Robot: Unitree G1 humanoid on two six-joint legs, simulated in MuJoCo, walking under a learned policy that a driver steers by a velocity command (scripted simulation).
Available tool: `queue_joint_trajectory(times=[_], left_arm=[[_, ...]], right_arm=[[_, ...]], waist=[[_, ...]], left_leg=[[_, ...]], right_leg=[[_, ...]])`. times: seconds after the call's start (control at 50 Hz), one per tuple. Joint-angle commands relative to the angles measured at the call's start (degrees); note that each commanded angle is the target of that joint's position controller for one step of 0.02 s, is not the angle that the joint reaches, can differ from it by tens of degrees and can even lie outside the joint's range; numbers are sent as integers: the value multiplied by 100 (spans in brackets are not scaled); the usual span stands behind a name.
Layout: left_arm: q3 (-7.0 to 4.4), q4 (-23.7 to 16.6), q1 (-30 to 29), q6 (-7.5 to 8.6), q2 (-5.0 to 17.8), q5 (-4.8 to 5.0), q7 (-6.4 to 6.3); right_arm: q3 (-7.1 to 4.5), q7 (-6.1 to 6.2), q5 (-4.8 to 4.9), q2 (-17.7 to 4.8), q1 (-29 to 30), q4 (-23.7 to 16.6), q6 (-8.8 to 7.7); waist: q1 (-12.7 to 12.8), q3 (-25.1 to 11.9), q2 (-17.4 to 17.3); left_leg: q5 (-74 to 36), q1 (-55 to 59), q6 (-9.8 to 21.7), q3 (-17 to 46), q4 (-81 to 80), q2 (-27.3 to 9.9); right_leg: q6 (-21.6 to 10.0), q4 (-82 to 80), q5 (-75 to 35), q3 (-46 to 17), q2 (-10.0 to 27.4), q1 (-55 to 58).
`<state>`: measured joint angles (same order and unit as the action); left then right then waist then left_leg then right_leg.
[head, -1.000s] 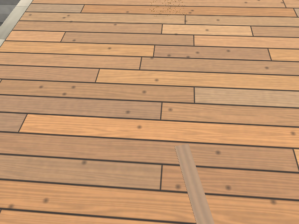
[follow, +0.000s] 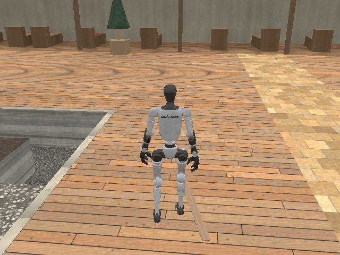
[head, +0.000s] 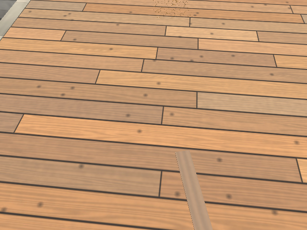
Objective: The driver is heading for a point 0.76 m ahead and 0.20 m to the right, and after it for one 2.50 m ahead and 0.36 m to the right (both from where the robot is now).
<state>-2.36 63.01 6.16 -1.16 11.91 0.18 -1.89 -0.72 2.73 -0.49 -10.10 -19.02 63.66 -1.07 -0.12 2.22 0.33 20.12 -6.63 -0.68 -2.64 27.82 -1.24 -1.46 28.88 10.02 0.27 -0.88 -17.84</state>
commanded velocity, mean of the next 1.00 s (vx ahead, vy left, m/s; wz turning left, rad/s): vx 0.36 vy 0.00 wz -0.06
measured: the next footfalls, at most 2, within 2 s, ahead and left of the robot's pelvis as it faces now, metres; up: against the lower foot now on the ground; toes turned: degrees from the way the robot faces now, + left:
left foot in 0.80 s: +0.48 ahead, +0.13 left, +0.00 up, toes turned +3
right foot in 1.38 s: +0.75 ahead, -0.15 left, +0.00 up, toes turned -21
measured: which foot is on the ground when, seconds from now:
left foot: down 0.00-0.34, up 0.36-0.78, down 0.80-1.00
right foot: down 0.00-0.82, up 0.84-1.00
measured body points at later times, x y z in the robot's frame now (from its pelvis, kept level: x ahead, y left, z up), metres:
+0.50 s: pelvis +0.12 -0.03 +0.01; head +0.13 -0.04 +0.46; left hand +0.09 +0.21 -0.14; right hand +0.20 -0.30 -0.13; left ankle +0.11 +0.11 -0.64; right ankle +0.07 -0.12 -0.73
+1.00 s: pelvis +0.40 +0.04 +0.01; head +0.42 +0.05 +0.46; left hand +0.48 +0.31 -0.14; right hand +0.45 -0.23 -0.13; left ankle +0.44 +0.12 -0.73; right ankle +0.38 -0.12 -0.64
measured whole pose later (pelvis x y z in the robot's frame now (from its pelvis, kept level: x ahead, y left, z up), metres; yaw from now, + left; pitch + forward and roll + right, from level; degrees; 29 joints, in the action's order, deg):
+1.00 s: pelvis +0.40 +0.04 +0.01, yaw -5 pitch +0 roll +1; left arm -4.1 56.8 14.3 3.7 14.8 2.3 -1.2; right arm -3.8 -1.6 -0.6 -12.9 -12.3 56.0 -6.5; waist -0.8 2.3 2.3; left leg 8.7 -13.1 3.5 -8.7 21.9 1.2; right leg -3.8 68.1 16.4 -2.8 5.8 -31.3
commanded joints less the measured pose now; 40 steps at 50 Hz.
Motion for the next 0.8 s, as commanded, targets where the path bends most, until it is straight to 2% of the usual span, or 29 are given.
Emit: queue_joint_trajectory(times=[0.02,0.04,0.06,0.1,0.12,0.14,0.16,0.18,0.2,0.24,0.28,0.3,0.32,0.34,0.36,0.38,0.4,0.42,0.44,0.46,0.5,0.54,0.58,0.64,0.7,0.72,0.76,0.78,0.8], left_arm=[[-85,-190,-81,48,586,2,-21],[-83,-182,-67,48,580,3,-23],[-71,-118,46,43,531,3,-24],[-120,-90,129,49,624,56,-28],[-130,-130,52,92,631,57,-17],[-128,-213,-107,171,583,65,11],[-115,-303,-285,276,477,87,58],[-108,-386,-429,376,408,115,116],[-113,-442,-484,456,418,122,165],[-114,-491,-410,580,404,190,233],[-168,-243,256,636,393,220,264],[-278,2,893,619,561,196,258],[-413,178,1719,615,902,173,243],[-549,263,2550,626,1537,171,247],[-355,259,2394,708,1103,72,278],[-236,99,1877,778,827,55,267],[-151,-45,1498,809,622,36,289],[-99,-118,1277,813,578,25,317],[-43,-148,1204,801,480,0,320],[-18,-136,1285,765,455,-19,303],[-11,-89,1546,723,577,-22,223],[-28,-115,1637,695,756,-32,140],[-38,-184,1657,666,828,-39,87],[-81,-171,1938,657,909,20,66],[-124,-101,2120,616,897,86,65],[-149,-108,2094,594,927,88,65],[-201,-167,1965,545,1050,64,72],[-199,-206,1845,499,1052,40,81],[-146,-301,1732,478,956,1,97]], right_arm=[[-80,15,4,-496,-498,-52,-31],[-80,15,5,-488,-517,-52,-33],[-75,17,12,-444,-650,5,-26],[-141,47,60,-620,-613,-66,-6],[-165,61,82,-679,-634,-132,-17],[-201,67,111,-767,-787,-149,-54],[-266,60,150,-943,-997,-118,-108],[-349,54,184,-1153,-941,-131,-164],[-376,45,172,-1173,-856,-164,-213],[-359,-15,176,-999,-695,-259,-296],[-360,-87,221,-998,-419,-361,-280],[-361,-110,194,-1035,-350,-422,-288],[-317,-128,179,-925,-100,-542,-326],[-211,-113,171,-483,-149,-785,-425],[-241,-121,249,-553,109,-903,-530],[-268,-177,379,-634,245,-982,-591],[-277,-212,378,-668,294,-967,-621],[-323,-215,314,-692,351,-968,-632],[-390,-218,245,-796,379,-968,-599],[-413,-242,234,-771,332,-955,-552],[-407,-276,208,-634,509,-1017,-461],[-367,-277,170,-538,1049,-1245,-423],[-304,-306,163,-454,1632,-1458,-432],[-251,-392,200,-486,2242,-1644,-448],[-241,-489,228,-580,2562,-1813,-473],[-257,-519,229,-647,2556,-1844,-488],[-380,-532,219,-920,2102,-1791,-511],[-506,-505,225,-1131,1322,-1593,-512],[-647,-447,231,-1420,229,-1301,-498]], waist=[[3,19,-63],[4,19,-64],[-7,-90,-78],[-5,163,-241],[-59,352,-294],[-162,519,-411],[-261,643,-708],[-258,846,-1057],[-231,990,-1072],[-103,1035,-909],[254,776,-774],[485,441,-691],[860,92,-23],[1005,-479,1652],[824,-514,1284],[569,-68,816],[396,55,437],[259,238,201],[163,248,215],[115,226,313],[97,279,271],[149,406,185],[259,497,223],[415,586,304],[381,668,321],[307,605,346],[-43,161,532],[-490,-308,597],[-987,-962,561]], left_leg=[[-272,-955,121,139,-691,-140],[-287,-955,123,140,-691,-139],[206,-911,151,113,-743,-112],[1486,-1080,379,265,-778,-154],[2035,-1127,541,484,-887,-295],[2395,-1036,728,869,-1098,-553],[2664,-780,983,1508,-1467,-1016],[2656,-586,1254,2186,-1825,-1601],[2366,-515,1394,2468,-1894,-1909],[1409,-210,1254,2146,-1651,-1797],[672,-790,933,1314,-1150,-1263],[-316,-1212,812,988,-611,-969],[-1344,-1782,536,394,923,-525],[-323,-3119,92,-198,3155,282],[1013,-3690,185,662,4448,262],[717,-4132,400,890,4956,-61],[180,-4120,550,828,4892,-337],[-288,-4082,599,751,4516,-535],[-578,-3791,603,684,4166,-673],[-734,-3580,555,595,3928,-698],[-948,-3604,374,404,3511,-700],[-1288,-3772,203,321,2777,-690],[-1789,-3566,129,202,1831,-581],[-2249,-3172,144,3,961,-371],[-2189,-3180,339,103,488,-323],[-2050,-3084,427,98,371,-279],[-1711,-2177,610,-38,325,5],[-1600,-1156,739,-145,316,206],[-1573,475,919,98,425,8]], right_leg=[[-241,-412,-380,-362,296,765],[-241,-406,-403,-360,294,769],[-239,-418,230,-300,232,802],[-255,-185,1963,-84,5,384],[-271,-47,2456,-48,-41,14],[-261,194,2461,10,-69,-357],[-197,699,1973,214,-129,-760],[-183,1336,1303,371,-52,-1161],[-246,1668,1245,220,185,-1455],[-356,1350,1592,171,346,-1563],[-349,208,990,581,27,43],[-319,143,583,647,-209,1117],[-565,-322,729,-370,383,2031],[-1435,-1400,1346,-3088,1792,3106],[-1702,-1874,1448,-4255,2332,2977],[-1566,-1781,1393,-3686,2320,2653],[-1350,-1797,1170,-2902,2049,2355],[-1194,-1890,779,-2311,1850,2053],[-1019,-1962,305,-1777,1595,1811],[-948,-2021,-65,-1420,1436,1679],[-984,-2138,-727,-1031,1343,1583],[-1034,-2254,-1029,-827,1345,1481],[-987,-2350,-1052,-567,1234,1275],[-949,-2439,-961,-340,1238,1282],[-879,-2238,-1264,-270,1489,1876],[-828,-2069,-1592,-233,1561,2097],[-702,-1341,-3348,-197,1602,2321],[-595,-418,-4198,-96,1445,2181],[-402,933,-3820,21,1153,1340]])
